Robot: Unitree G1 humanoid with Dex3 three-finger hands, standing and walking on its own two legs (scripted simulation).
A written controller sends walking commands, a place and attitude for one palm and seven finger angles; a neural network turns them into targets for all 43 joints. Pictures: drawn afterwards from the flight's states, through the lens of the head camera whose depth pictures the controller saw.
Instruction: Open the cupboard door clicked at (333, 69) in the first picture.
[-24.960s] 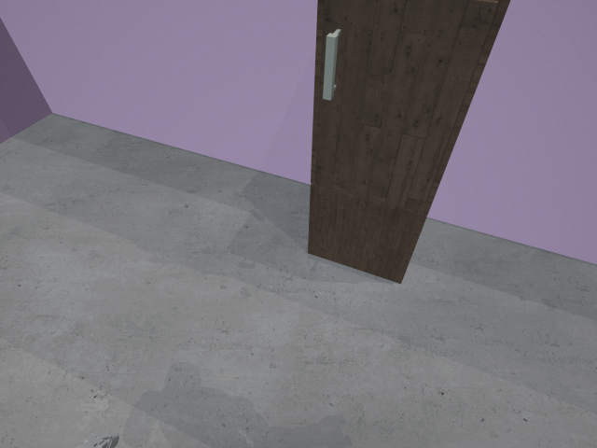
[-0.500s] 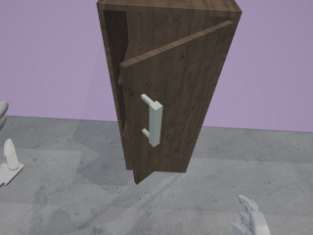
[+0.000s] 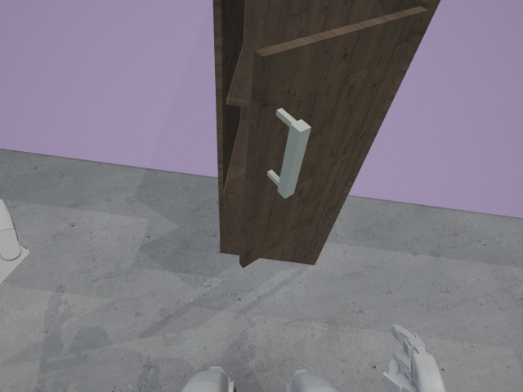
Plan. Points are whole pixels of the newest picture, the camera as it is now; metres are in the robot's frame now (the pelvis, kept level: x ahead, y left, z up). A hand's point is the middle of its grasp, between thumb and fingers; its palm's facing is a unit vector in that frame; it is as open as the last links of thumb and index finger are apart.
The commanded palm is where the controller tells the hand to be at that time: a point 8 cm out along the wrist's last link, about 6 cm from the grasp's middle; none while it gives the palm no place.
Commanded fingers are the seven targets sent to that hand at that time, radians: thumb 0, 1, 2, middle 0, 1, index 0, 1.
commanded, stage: step back with the hand held close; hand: left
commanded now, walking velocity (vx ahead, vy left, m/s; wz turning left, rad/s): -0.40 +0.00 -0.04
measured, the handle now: (284, 155) +0.46 -0.01 +0.10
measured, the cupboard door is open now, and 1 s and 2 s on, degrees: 42 42 42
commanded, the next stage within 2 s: stop stepping back and stand still in 0.20 s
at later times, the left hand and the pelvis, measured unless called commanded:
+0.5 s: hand (7, 346) +0.13 +0.23 +0.19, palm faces +0.29 -0.85 -0.43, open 7.4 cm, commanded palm +0.07 +0.27 +0.20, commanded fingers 0.00 0.90 0.90 -0.20 -0.30 -0.20 -0.30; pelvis -0.11 -0.01 +0.00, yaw -8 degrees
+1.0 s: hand out of the picture +0.08 +0.25 +0.19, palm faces +0.36 -0.81 -0.47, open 7.4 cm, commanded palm +0.01 +0.30 +0.20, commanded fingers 0.00 0.90 0.90 -0.20 -0.30 -0.20 -0.30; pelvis -0.16 +0.01 +0.01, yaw -6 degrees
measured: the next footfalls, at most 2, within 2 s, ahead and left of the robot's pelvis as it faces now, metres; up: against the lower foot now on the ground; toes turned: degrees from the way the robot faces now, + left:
right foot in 0.30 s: -0.14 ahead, -0.09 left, +0.00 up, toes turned -1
left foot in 0.42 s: +0.06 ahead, +0.05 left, +0.00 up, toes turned -9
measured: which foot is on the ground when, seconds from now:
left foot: down 0.00-0.32, up 0.34-0.40, down 0.42-0.58, up 0.60-0.82, down 0.84-1.00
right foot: up 0.00-0.28, down 0.30-1.00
